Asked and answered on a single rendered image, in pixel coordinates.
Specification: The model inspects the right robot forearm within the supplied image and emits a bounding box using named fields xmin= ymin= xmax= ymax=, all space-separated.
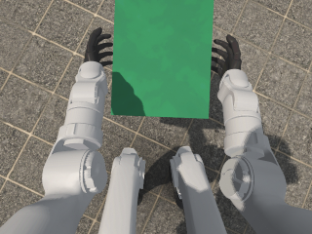
xmin=217 ymin=69 xmax=281 ymax=169

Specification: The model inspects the robot left upper arm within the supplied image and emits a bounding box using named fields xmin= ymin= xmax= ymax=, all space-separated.
xmin=0 ymin=148 xmax=108 ymax=234

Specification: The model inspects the left robot hand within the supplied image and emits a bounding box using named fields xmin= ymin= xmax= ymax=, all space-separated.
xmin=84 ymin=27 xmax=113 ymax=67

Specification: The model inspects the carton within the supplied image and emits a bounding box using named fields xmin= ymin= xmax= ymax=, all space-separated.
xmin=110 ymin=0 xmax=215 ymax=119

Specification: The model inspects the right robot hand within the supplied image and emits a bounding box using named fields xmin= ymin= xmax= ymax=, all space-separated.
xmin=211 ymin=34 xmax=242 ymax=80

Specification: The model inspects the left robot forearm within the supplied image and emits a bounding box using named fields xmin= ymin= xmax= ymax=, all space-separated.
xmin=42 ymin=61 xmax=108 ymax=188

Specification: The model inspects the robot right shin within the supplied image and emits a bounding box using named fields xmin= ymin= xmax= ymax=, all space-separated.
xmin=175 ymin=146 xmax=205 ymax=200

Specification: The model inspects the robot right upper arm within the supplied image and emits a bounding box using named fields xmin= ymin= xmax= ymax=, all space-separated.
xmin=218 ymin=156 xmax=312 ymax=234

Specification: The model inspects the robot right foot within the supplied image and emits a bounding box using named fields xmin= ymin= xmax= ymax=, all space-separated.
xmin=169 ymin=163 xmax=184 ymax=209

